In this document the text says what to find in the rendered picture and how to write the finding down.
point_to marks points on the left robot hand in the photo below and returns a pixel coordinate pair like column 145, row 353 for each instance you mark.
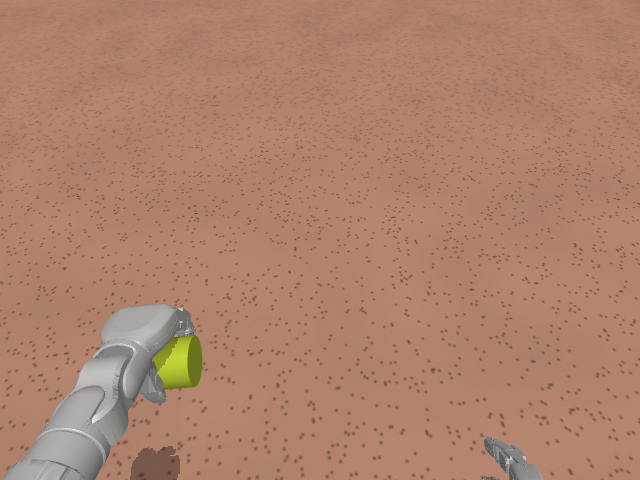
column 152, row 327

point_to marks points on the right robot hand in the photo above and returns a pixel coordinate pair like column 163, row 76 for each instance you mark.
column 511, row 460

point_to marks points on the can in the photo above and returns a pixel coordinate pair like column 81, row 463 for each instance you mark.
column 179, row 363

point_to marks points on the left robot arm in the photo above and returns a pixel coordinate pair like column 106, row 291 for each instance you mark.
column 76, row 442

